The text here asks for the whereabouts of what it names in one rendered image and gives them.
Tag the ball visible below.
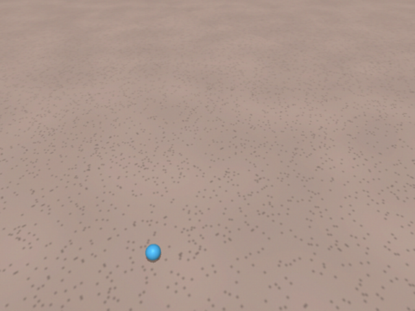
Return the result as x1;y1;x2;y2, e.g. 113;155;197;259
145;244;161;260

